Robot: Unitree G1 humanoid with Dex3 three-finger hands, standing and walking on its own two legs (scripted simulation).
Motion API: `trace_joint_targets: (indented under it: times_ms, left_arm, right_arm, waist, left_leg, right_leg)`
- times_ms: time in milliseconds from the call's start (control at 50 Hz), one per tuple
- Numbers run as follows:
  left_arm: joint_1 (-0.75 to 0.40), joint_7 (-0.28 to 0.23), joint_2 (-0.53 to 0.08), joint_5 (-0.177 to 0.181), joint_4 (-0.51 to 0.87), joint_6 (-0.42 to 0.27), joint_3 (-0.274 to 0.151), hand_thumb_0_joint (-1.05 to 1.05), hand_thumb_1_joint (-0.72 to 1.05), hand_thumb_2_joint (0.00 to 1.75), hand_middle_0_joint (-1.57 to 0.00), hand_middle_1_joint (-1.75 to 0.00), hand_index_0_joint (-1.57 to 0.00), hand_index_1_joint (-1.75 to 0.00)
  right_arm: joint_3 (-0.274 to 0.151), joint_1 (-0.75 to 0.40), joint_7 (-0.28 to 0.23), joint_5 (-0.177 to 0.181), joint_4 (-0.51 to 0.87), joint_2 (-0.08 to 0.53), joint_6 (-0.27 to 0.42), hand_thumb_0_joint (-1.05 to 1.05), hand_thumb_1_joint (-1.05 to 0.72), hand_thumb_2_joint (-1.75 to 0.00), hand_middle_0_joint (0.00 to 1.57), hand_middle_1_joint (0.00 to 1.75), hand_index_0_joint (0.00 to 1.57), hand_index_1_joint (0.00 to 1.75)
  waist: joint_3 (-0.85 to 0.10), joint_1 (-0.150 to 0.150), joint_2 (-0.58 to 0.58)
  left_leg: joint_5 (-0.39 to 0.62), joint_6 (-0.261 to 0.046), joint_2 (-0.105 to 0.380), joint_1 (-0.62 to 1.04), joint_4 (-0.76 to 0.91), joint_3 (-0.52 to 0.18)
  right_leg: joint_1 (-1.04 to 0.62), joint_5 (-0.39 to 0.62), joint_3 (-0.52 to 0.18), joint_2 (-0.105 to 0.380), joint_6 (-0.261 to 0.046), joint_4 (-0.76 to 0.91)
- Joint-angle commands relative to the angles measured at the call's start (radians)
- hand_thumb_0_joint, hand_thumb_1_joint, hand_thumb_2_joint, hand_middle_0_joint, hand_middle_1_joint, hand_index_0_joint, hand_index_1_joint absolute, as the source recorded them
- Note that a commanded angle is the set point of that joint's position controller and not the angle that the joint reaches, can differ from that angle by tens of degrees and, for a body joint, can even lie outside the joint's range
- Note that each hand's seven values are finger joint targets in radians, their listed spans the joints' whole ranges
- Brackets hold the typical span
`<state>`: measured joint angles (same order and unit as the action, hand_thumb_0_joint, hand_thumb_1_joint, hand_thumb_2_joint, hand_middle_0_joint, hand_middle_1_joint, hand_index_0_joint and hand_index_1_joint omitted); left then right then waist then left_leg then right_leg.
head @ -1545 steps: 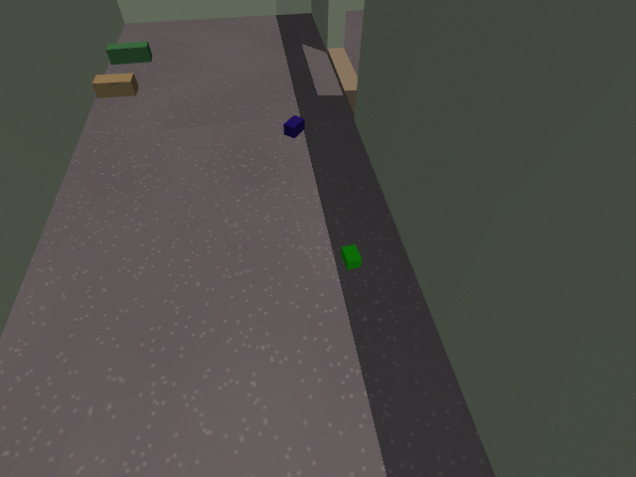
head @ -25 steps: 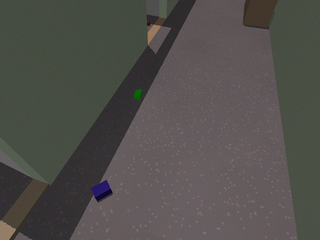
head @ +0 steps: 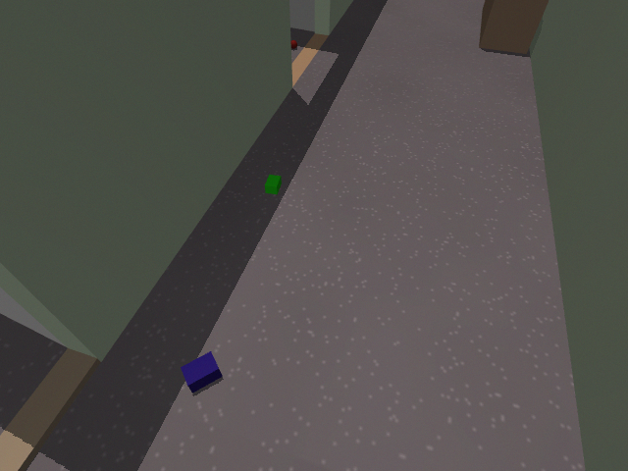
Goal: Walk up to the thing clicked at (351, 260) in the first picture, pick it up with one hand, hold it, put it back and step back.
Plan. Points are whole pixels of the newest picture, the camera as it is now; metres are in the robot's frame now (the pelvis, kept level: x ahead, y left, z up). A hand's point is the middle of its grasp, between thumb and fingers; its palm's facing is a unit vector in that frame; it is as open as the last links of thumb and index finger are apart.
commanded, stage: stand
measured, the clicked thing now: (273, 184) +1.46 +0.17 -0.76
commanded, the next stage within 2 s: none
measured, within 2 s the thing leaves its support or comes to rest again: neither
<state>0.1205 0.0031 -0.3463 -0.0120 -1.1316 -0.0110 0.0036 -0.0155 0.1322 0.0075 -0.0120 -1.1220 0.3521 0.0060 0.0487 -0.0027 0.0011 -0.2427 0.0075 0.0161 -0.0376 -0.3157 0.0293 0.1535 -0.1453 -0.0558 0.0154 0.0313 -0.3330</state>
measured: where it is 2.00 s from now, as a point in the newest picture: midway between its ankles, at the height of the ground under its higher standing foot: outside the picture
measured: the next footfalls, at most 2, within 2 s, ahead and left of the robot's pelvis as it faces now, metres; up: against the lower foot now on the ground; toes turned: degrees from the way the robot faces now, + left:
none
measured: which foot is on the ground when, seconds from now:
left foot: down 0.00-1.00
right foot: down 0.00-1.00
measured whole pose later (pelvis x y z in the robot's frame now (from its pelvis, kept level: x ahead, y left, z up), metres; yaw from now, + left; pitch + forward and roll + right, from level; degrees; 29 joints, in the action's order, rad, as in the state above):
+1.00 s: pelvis +0.00 +0.00 +0.00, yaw +0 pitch -2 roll +0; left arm 0.12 0.00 -0.35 -0.01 -1.12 -0.01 0.01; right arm -0.01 0.13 0.01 -0.01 -1.12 0.35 0.01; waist 0.05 0.00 0.00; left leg -0.24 0.01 0.01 -0.04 -0.32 0.02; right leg 0.15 -0.15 -0.05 0.02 0.03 -0.33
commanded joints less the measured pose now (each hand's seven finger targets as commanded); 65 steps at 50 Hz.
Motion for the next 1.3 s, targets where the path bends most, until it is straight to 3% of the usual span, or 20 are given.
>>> trace_joint_targets:
  times_ms: [0,80,180,320,400,460,720,800,1060,1180,1280]
  left_arm:
    - [-0.040,-0.017,-0.215,0.006,0.062,-0.019,-0.037,0.00,0.90,0.90,-0.20,-0.30,-0.20,-0.30]
    - [-0.040,-0.015,-0.213,0.006,0.058,-0.016,-0.037,0.00,0.90,0.90,-0.20,-0.30,-0.20,-0.30]
    - [-0.029,-0.015,-0.212,0.005,0.056,-0.020,-0.035,0.00,0.90,0.90,-0.20,-0.30,-0.20,-0.30]
    - [-0.030,-0.016,-0.213,0.006,0.061,-0.023,-0.035,0.00,0.90,0.90,-0.20,-0.30,-0.20,-0.30]
    - [-0.042,-0.017,-0.219,0.006,0.061,-0.020,-0.036,0.00,0.90,0.90,-0.20,-0.30,-0.20,-0.30]
    - [-0.035,-0.015,-0.213,0.006,0.063,-0.021,-0.036,0.00,0.90,0.90,-0.20,-0.30,-0.20,-0.30]
    - [-0.042,-0.016,-0.215,0.004,0.065,-0.019,-0.035,0.00,0.90,0.90,-0.20,-0.30,-0.20,-0.30]
    - [-0.037,-0.017,-0.213,0.002,0.069,-0.022,-0.034,0.00,0.90,0.90,-0.20,-0.30,-0.20,-0.30]
    - [-0.033,-0.016,-0.215,0.006,0.067,-0.020,-0.034,0.00,0.90,0.90,-0.20,-0.30,-0.20,-0.30]
    - [-0.032,-0.016,-0.216,0.005,0.070,-0.022,-0.036,0.00,0.90,0.90,-0.20,-0.30,-0.20,-0.30]
    - [-0.042,-0.018,-0.218,0.005,0.069,-0.018,-0.037,0.00,0.90,0.90,-0.20,-0.30,-0.20,-0.30]
  right_arm:
    - [-0.039,-0.028,-0.013,0.003,0.060,0.211,0.020,0.00,-0.90,-0.90,0.20,0.30,0.20,0.30]
    - [-0.038,-0.027,-0.013,0.003,0.057,0.213,0.020,0.00,-0.90,-0.90,0.20,0.30,0.20,0.30]
    - [-0.040,-0.033,-0.012,0.005,0.061,0.217,0.020,0.00,-0.90,-0.90,0.20,0.30,0.20,0.30]
    - [-0.038,-0.025,-0.011,0.004,0.062,0.214,0.021,0.00,-0.90,-0.90,0.20,0.30,0.20,0.30]
    - [-0.037,-0.027,-0.012,0.005,0.062,0.212,0.018,0.00,-0.90,-0.90,0.20,0.30,0.20,0.30]
    - [-0.036,-0.017,-0.013,0.004,0.063,0.211,0.020,0.00,-0.90,-0.90,0.20,0.30,0.20,0.30]
    - [-0.039,-0.028,-0.013,0.003,0.064,0.214,0.021,0.00,-0.90,-0.90,0.20,0.30,0.20,0.30]
    - [-0.041,-0.028,-0.013,0.005,0.066,0.218,0.022,0.00,-0.90,-0.90,0.20,0.30,0.20,0.30]
    - [-0.039,-0.032,-0.012,0.004,0.063,0.213,0.022,0.00,-0.90,-0.90,0.20,0.30,0.20,0.30]
    - [-0.042,-0.023,-0.014,0.004,0.065,0.215,0.022,0.00,-0.90,-0.90,0.20,0.30,0.20,0.30]
    - [-0.039,-0.021,-0.014,0.002,0.061,0.212,0.020,0.00,-0.90,-0.90,0.20,0.30,0.20,0.30]
  waist:
    - [-0.070,-0.004,-0.012]
    - [-0.045,0.000,-0.016]
    - [-0.046,0.003,0.000]
    - [-0.062,-0.001,-0.002]
    - [-0.060,-0.004,-0.005]
    - [-0.072,-0.002,-0.009]
    - [-0.063,-0.002,-0.005]
    - [-0.090,-0.005,-0.004]
    - [-0.044,0.003,-0.008]
    - [-0.084,-0.002,-0.001]
    - [-0.043,-0.002,-0.006]
  left_leg:
    - [0.169,-0.025,0.117,-0.050,0.063,-0.081]
    - [0.115,-0.026,0.116,-0.070,0.074,-0.083]
    - [0.118,-0.030,0.115,-0.052,0.066,-0.086]
    - [0.177,-0.028,0.114,-0.049,0.052,-0.083]
    - [0.150,-0.027,0.115,-0.053,0.061,-0.087]
    - [0.192,-0.025,0.113,-0.051,0.054,-0.079]
    - [0.143,-0.026,0.117,-0.056,0.064,-0.090]
    - [0.211,-0.026,0.119,-0.031,0.046,-0.085]
    - [0.142,-0.026,0.112,-0.055,0.068,-0.088]
    - [0.209,-0.027,0.116,-0.030,0.050,-0.084]
    - [0.154,-0.027,0.112,-0.070,0.069,-0.087]
  right_leg:
    - [-0.056,0.205,-0.068,0.100,-0.053,0.010]
    - [-0.044,0.156,-0.071,0.098,-0.051,0.020]
    - [-0.033,0.162,-0.072,0.099,-0.049,0.026]
    - [-0.056,0.233,-0.071,0.105,-0.048,0.018]
    - [-0.059,0.196,-0.070,0.103,-0.050,0.019]
    - [-0.067,0.240,-0.071,0.106,-0.052,0.013]
    - [-0.051,0.168,-0.066,0.102,-0.051,0.022]
    - [-0.061,0.241,-0.060,0.106,-0.049,0.011]
    - [-0.039,0.162,-0.062,0.100,-0.047,0.029]
    - [-0.063,0.237,-0.063,0.107,-0.053,0.013]
    - [-0.055,0.191,-0.064,0.105,-0.051,0.021]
